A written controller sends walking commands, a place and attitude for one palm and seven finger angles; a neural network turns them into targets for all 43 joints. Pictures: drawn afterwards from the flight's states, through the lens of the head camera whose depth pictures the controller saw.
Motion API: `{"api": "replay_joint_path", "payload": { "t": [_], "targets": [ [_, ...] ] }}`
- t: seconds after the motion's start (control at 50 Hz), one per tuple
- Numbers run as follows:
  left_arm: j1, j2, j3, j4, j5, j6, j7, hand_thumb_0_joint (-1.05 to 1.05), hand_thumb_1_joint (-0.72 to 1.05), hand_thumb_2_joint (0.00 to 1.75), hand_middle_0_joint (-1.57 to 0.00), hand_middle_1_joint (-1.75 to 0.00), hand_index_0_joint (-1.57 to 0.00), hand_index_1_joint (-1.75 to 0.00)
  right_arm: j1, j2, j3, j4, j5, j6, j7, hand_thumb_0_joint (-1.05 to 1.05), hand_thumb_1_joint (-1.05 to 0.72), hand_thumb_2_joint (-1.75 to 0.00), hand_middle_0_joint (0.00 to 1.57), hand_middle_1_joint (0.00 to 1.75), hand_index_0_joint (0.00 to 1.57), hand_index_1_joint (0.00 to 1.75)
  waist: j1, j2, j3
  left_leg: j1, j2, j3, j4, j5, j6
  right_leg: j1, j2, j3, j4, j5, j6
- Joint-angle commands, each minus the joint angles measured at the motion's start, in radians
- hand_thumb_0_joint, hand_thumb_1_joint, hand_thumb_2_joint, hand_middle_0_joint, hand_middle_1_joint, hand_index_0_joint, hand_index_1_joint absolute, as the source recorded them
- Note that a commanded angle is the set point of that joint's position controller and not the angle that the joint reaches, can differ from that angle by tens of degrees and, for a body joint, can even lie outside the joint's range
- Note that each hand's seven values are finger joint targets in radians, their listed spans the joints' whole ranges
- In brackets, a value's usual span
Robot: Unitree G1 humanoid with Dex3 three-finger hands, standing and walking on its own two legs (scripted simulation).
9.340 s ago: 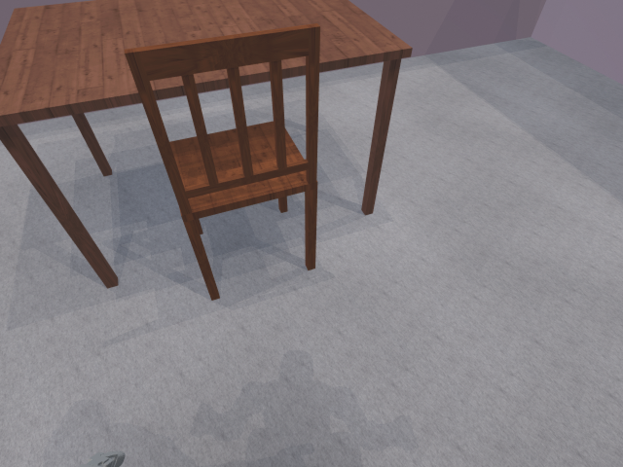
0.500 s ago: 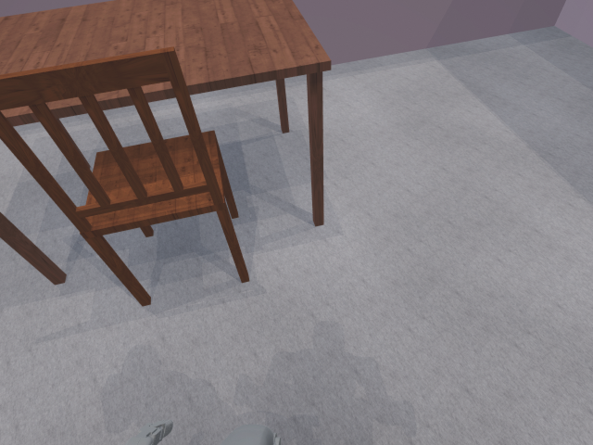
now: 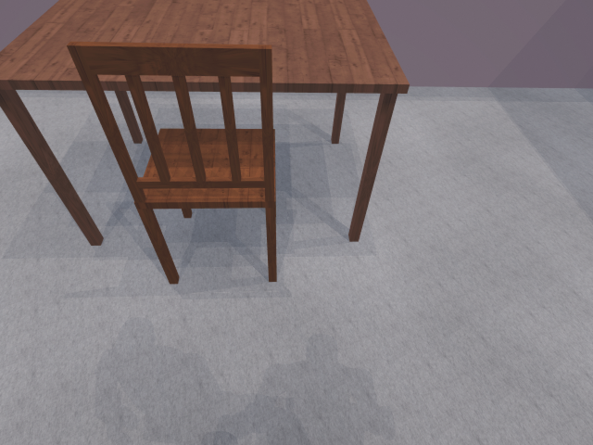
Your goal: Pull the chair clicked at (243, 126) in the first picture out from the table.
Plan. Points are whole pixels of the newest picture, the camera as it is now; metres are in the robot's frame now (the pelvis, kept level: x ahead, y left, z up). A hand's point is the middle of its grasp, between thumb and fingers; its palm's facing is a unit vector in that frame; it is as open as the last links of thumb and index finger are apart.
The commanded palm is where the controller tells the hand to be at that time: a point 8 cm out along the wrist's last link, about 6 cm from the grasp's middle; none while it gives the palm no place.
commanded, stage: take the last steps up to it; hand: left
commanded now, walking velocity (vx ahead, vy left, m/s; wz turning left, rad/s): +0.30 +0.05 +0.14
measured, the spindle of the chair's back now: (191, 133) +0.81 +0.33 -0.07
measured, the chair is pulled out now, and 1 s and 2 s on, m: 0.00 0.00 0.00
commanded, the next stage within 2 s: come to a stop and stand still in 0.94 s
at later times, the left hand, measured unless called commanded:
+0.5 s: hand out of the picture +0.02 +0.15 -0.17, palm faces +0.20 -0.97 -0.14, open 7.3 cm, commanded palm none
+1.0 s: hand (179, 285) +0.42 +0.27 -0.16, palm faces +0.03 -0.98 -0.20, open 7.3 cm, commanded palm none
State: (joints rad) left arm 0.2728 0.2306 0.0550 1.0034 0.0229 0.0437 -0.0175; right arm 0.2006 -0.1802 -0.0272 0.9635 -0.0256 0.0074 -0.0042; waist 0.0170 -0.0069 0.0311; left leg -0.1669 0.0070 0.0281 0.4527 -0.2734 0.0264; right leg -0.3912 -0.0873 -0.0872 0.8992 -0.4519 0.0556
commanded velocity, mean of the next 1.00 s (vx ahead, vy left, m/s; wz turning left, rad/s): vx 0.27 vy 0.01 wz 0.01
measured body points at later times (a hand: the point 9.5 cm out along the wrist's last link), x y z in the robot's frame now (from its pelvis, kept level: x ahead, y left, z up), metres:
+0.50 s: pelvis +0.12 +0.02 +0.00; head +0.14 +0.02 +0.45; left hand +0.01 +0.20 -0.15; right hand +0.19 -0.21 -0.15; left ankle +0.21 +0.17 -0.70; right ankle +0.04 -0.12 -0.74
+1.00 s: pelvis +0.31 +0.08 +0.00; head +0.32 +0.07 +0.45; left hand +0.41 +0.32 -0.14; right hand +0.28 -0.14 -0.16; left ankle +0.23 +0.16 -0.74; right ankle +0.41 -0.04 -0.71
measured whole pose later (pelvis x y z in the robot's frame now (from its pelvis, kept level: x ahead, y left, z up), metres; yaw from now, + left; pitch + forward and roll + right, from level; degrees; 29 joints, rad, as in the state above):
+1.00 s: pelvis +0.31 +0.08 +0.00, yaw +2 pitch -1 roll +1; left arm 0.12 0.19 0.06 0.98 0.02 -0.01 -0.01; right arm 0.36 -0.14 -0.03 1.10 -0.03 -0.05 -0.02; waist -0.04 -0.01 0.03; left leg -0.02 -0.01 0.19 0.35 -0.32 0.03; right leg -0.50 -0.10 -0.08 0.73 -0.22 0.00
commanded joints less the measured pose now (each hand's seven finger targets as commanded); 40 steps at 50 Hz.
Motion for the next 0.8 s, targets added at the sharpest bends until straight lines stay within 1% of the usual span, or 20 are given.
{"api": "replay_joint_path", "payload": {
  "t": [0.0, 0.06, 0.08, 0.1, 0.12, 0.14, 0.18, 0.22, 0.28, 0.36, 0.46, 0.5, 0.52, 0.54, 0.56, 0.58, 0.62, 0.66, 0.72, 0.78],
  "targets": [
    [-0.064, 0.026, -0.005, -0.092, 0.001, -0.052, -0.003, 0.00, 0.90, 0.90, -0.20, -0.30, -0.20, -0.30, 0.081, -0.189, -0.046, -0.005, 0.000, -0.024, -0.010, 0.00, -0.90, -0.90, 0.20, 0.30, 0.20, 0.30, -0.044, 0.163, 0.027, 0.011, 0.222, -0.258, -0.213, -0.080, 0.159, -0.014, 0.021, -0.025, -0.190, 0.014, -0.008],
    [0.090, 0.034, 0.003, -0.036, 0.004, -0.069, 0.000, 0.00, 0.90, 0.90, -0.20, -0.30, -0.20, -0.30, 0.053, -0.157, -0.040, 0.005, 0.007, -0.024, -0.009, 0.00, -0.90, -0.90, 0.20, 0.30, 0.20, 0.30, 0.035, 0.098, 0.015, -0.158, 0.145, -0.188, -0.066, -0.176, 0.101, 0.280, 0.043, -0.041, -0.423, 0.159, -0.012],
    [0.174, 0.078, 0.015, -0.009, 0.010, -0.082, 0.007, 0.00, 0.90, 0.90, -0.20, -0.30, -0.20, -0.30, 0.054, -0.113, -0.033, 0.001, 0.013, -0.029, -0.006, 0.00, -0.90, -0.90, 0.20, 0.30, 0.20, 0.30, 0.072, -0.032, 0.001, -0.291, 0.063, -0.113, 0.104, -0.226, 0.054, 0.429, -0.044, 0.071, -0.524, 0.075, -0.035],
    [0.262, 0.181, 0.038, 0.008, 0.018, -0.089, 0.019, 0.00, 0.90, 0.90, -0.20, -0.30, -0.20, -0.30, 0.038, -0.047, -0.020, -0.035, 0.020, -0.033, 0.002, 0.00, -0.90, -0.90, 0.20, 0.30, 0.20, 0.30, 0.108, -0.324, 0.015, -0.506, -0.050, 0.010, 0.395, -0.304, 0.003, 0.520, -0.307, 0.442, -0.705, -0.128, -0.129],
    [0.295, 0.206, 0.042, 0.008, 0.001, -0.088, 0.028, 0.00, 0.90, 0.90, -0.20, -0.30, -0.20, -0.30, -0.012, -0.118, -0.036, -0.064, 0.003, -0.027, 0.009, 0.00, -0.90, -0.90, 0.20, 0.30, 0.20, 0.30, 0.122, -0.274, 0.042, -0.551, -0.006, -0.066, 0.564, -0.306, 0.003, 0.414, -0.411, 0.623, -0.814, -0.317, -0.203],
    [0.250, 0.185, 0.041, 0.007, 0.000, -0.089, 0.034, 0.00, 0.90, 0.90, -0.20, -0.30, -0.20, -0.30, -0.047, -0.122, -0.046, -0.064, 0.001, -0.019, 0.017, 0.00, -0.90, -0.90, 0.20, 0.30, 0.20, 0.30, 0.098, -0.218, 0.108, -0.559, 0.028, -0.088, 0.671, -0.227, 0.004, 0.303, -0.412, 0.636, -0.851, -0.434, -0.217],
    [0.128, 0.091, 0.016, -0.012, 0.004, -0.100, 0.038, 0.00, 0.90, 0.90, -0.20, -0.30, -0.20, -0.30, -0.006, -0.103, -0.050, -0.027, -0.006, -0.013, 0.029, 0.00, -0.90, -0.90, 0.20, 0.30, 0.20, 0.30, 0.025, -0.108, 0.167, -0.532, 0.079, -0.083, 0.698, -0.054, -0.010, 0.180, -0.332, 0.422, -0.824, -0.261, -0.170],
    [0.122, 0.043, 0.003, -0.004, 0.001, -0.115, 0.037, 0.00, 0.90, 0.90, -0.20, -0.30, -0.20, -0.30, 0.060, -0.057, -0.041, 0.015, -0.006, -0.009, 0.034, 0.00, -0.90, -0.90, 0.20, 0.30, 0.20, 0.30, -0.003, -0.113, 0.123, -0.467, 0.081, -0.039, 0.657, 0.055, -0.033, 0.197, -0.232, 0.197, -0.784, 0.024, -0.130],
    [0.180, 0.029, -0.004, 0.034, 0.000, -0.126, 0.036, 0.00, 0.90, 0.90, -0.20, -0.30, -0.20, -0.30, 0.058, -0.036, -0.041, 0.021, -0.001, -0.007, 0.037, 0.00, -0.90, -0.90, 0.20, 0.30, 0.20, 0.30, 0.000, -0.140, 0.110, -0.463, 0.083, 0.003, 0.589, 0.113, -0.053, 0.235, -0.196, 0.093, -0.774, 0.228, -0.127],
    [0.233, 0.036, -0.001, 0.077, 0.003, -0.134, 0.041, 0.00, 0.90, 0.90, -0.20, -0.30, -0.20, -0.30, -0.024, -0.026, -0.034, -0.005, 0.003, -0.015, 0.045, 0.00, -0.90, -0.90, 0.20, 0.30, 0.20, 0.30, 0.020, -0.126, 0.110, -0.474, 0.100, 0.038, 0.442, 0.120, -0.054, 0.296, -0.215, 0.061, -0.753, 0.338, -0.154],
    [0.226, 0.063, 0.011, 0.102, 0.009, -0.119, 0.042, 0.00, 0.90, 0.90, -0.20, -0.30, -0.20, -0.30, -0.077, -0.014, -0.027, -0.028, 0.008, -0.034, 0.051, 0.00, -0.90, -0.90, 0.20, 0.30, 0.20, 0.30, 0.025, -0.161, 0.112, -0.293, 0.071, 0.080, 0.238, 0.051, -0.014, 0.257, -0.229, 0.038, -0.691, 0.354, -0.158],
    [0.193, 0.075, 0.020, 0.102, 0.005, -0.111, 0.040, 0.00, 0.90, 0.90, -0.20, -0.30, -0.20, -0.30, 0.017, -0.035, -0.032, 0.004, 0.004, -0.048, 0.042, 0.00, -0.90, -0.90, 0.20, 0.30, 0.20, 0.30, -0.024, -0.140, 0.063, -0.134, 0.033, 0.117, 0.128, 0.054, -0.003, 0.247, -0.199, -0.008, -0.567, 0.393, -0.140],
    [0.196, 0.058, 0.018, 0.104, 0.001, -0.107, 0.039, 0.00, 0.90, 0.90, -0.20, -0.30, -0.20, -0.30, 0.129, -0.065, -0.039, 0.042, -0.002, -0.058, 0.031, 0.00, -0.90, -0.90, 0.20, 0.30, 0.20, 0.30, -0.070, -0.073, 0.002, 0.043, 0.014, 0.121, 0.052, 0.064, 0.006, 0.206, -0.154, -0.045, -0.382, 0.473, -0.121],
    [0.224, 0.013, 0.010, 0.093, -0.003, -0.102, 0.032, 0.00, 0.90, 0.90, -0.20, -0.30, -0.20, -0.30, 0.273, -0.165, -0.061, 0.077, -0.010, -0.065, 0.015, 0.00, -0.90, -0.90, 0.20, 0.30, 0.20, 0.30, -0.120, 0.135, -0.104, 0.259, 0.152, -0.059, 0.003, 0.031, 0.047, 0.064, -0.074, -0.095, -0.111, 0.317, -0.084],
    [0.230, -0.041, 0.000, 0.061, -0.015, -0.100, 0.024, 0.00, 0.90, 0.90, -0.20, -0.30, -0.20, -0.30, 0.370, -0.263, -0.084, 0.097, -0.008, -0.063, -0.002, 0.00, -0.90, -0.90, 0.20, 0.30, 0.20, 0.30, -0.132, 0.359, -0.161, 0.378, 0.387, -0.428, -0.138, 0.042, 0.130, -0.170, 0.053, -0.091, 0.174, -0.135, -0.050],
    [0.172, -0.026, 0.001, 0.032, -0.008, -0.099, 0.029, 0.00, 0.90, 0.90, -0.20, -0.30, -0.20, -0.30, 0.353, -0.262, -0.081, 0.103, 0.002, -0.054, -0.009, 0.00, -0.90, -0.90, 0.20, 0.30, 0.20, 0.30, -0.132, 0.277, -0.165, 0.329, 0.427, -0.461, -0.202, -0.075, 0.167, -0.226, 0.038, 0.018, 0.315, -0.147, -0.078],
    [0.070, -0.021, 0.008, 0.029, -0.008, -0.100, 0.020, 0.00, 0.90, 0.90, -0.20, -0.30, -0.20, -0.30, 0.199, -0.158, -0.060, 0.068, 0.006, -0.060, -0.016, 0.00, -0.90, -0.90, 0.20, 0.30, 0.20, 0.30, -0.096, 0.192, -0.036, 0.129, 0.387, -0.349, -0.239, -0.122, 0.172, -0.281, -0.038, 0.065, 0.404, 0.029, -0.086],
    [0.090, -0.041, 0.008, 0.050, 0.004, -0.085, 0.009, 0.00, 0.90, 0.90, -0.20, -0.30, -0.20, -0.30, 0.125, -0.083, -0.036, 0.058, 0.003, -0.075, -0.017, 0.00, -0.90, -0.90, 0.20, 0.30, 0.20, 0.30, -0.035, 0.100, 0.035, -0.046, 0.326, -0.215, -0.275, -0.044, 0.136, -0.189, -0.062, 0.067, 0.332, 0.108, -0.071],
    [0.111, -0.059, 0.007, 0.043, 0.008, -0.064, 0.006, 0.00, 0.90, 0.90, -0.20, -0.30, -0.20, -0.30, 0.113, -0.064, -0.032, 0.055, 0.006, -0.090, -0.020, 0.00, -0.90, -0.90, 0.20, 0.30, 0.20, 0.30, -0.005, 0.088, 0.029, -0.056, 0.283, -0.099, -0.291, 0.116, 0.148, -0.164, -0.058, 0.054, 0.220, 0.174, -0.050],
    [0.063, -0.038, 0.013, 0.011, 0.005, -0.056, 0.002, 0.00, 0.90, 0.90, -0.20, -0.30, -0.20, -0.30, 0.130, -0.077, -0.028, 0.059, 0.010, -0.095, -0.019, 0.00, -0.90, -0.90, 0.20, 0.30, 0.20, 0.30, 0.004, 0.073, 0.032, 0.021, 0.282, -0.070, -0.305, 0.222, 0.166, -0.221, -0.058, 0.059, 0.139, 0.239, -0.039]
  ]
}}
